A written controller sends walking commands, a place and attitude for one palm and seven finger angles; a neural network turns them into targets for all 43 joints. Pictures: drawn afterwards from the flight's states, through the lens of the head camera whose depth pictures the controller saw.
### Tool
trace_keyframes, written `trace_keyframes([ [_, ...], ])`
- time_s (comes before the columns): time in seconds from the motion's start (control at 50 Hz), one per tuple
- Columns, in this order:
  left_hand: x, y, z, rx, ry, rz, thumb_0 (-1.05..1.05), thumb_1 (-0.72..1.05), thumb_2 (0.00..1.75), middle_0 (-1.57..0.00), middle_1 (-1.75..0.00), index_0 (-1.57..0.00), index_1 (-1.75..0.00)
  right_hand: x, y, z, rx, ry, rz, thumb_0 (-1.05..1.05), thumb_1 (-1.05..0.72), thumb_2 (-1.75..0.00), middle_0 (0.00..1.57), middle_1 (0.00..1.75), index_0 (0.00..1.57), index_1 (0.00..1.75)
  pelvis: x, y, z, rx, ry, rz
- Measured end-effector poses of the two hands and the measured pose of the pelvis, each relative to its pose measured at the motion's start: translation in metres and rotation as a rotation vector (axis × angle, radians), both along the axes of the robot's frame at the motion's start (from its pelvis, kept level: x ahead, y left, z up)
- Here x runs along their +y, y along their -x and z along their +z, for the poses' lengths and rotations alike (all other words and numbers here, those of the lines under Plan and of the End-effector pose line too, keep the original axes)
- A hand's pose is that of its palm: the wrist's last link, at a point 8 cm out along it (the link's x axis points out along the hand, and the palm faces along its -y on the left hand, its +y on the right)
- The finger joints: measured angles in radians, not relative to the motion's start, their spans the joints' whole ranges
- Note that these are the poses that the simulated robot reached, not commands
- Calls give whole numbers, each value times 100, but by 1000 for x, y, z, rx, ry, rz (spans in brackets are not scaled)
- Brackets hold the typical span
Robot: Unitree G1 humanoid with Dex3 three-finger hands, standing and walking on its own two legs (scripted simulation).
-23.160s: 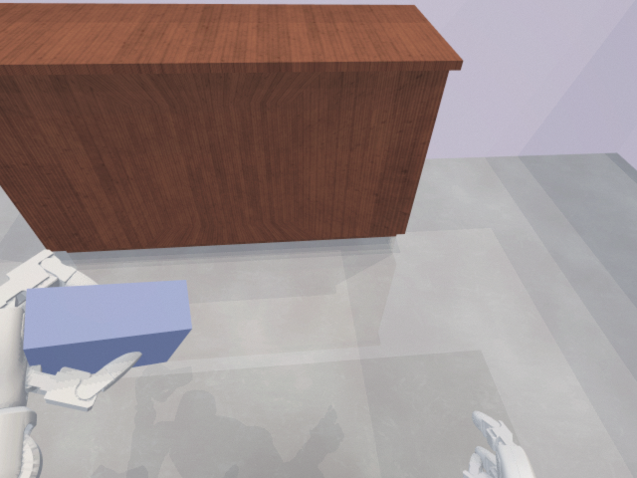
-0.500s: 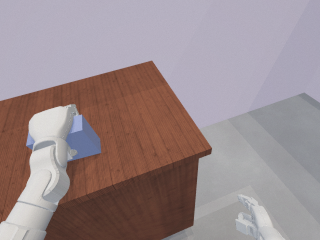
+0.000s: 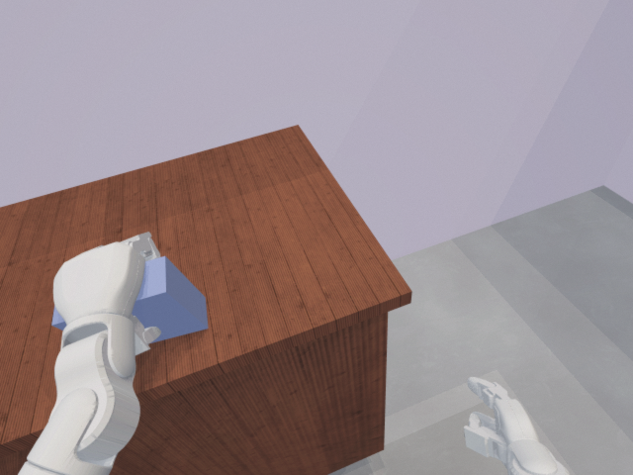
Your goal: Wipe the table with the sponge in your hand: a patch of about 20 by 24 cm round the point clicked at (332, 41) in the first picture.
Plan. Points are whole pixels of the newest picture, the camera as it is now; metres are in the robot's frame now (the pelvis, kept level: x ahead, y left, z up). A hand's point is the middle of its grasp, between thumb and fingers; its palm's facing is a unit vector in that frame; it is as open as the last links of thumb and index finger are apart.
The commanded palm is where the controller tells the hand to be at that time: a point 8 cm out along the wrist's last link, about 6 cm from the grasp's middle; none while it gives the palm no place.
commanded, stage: wipe back along the middle lane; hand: left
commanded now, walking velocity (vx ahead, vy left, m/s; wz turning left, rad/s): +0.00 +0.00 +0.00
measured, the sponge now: (147, 315) +0.27 +0.26 +0.09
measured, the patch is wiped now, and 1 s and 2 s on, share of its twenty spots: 0.75 0.80 0.85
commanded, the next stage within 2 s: slide across to the third lane in 0.06 s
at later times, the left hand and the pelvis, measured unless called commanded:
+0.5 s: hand (148, 310) +0.25 +0.23 +0.14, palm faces +0.16 -0.08 -0.98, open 9.2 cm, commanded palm +0.22 +0.20 +0.18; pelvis -0.01 -0.02 +0.00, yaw +1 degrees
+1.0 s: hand (192, 296) +0.27 +0.18 +0.14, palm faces +0.14 -0.11 -0.98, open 9.2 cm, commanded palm +0.25 +0.18 +0.18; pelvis -0.02 -0.03 +0.00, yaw +0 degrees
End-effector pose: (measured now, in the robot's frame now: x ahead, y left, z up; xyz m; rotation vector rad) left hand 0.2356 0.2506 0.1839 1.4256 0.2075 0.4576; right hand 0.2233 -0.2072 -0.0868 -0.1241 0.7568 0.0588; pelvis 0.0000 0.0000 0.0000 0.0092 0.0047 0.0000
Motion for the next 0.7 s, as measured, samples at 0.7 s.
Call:
trace_keyframes([
  [0.7,-54,1,5,45,4,-62,1,-45,109,-72,-148,-83,-138,-7,0,5,-43,-11,43,1,-90,-90,20,30,19,30,-22,17,1,-53,-16,17],
])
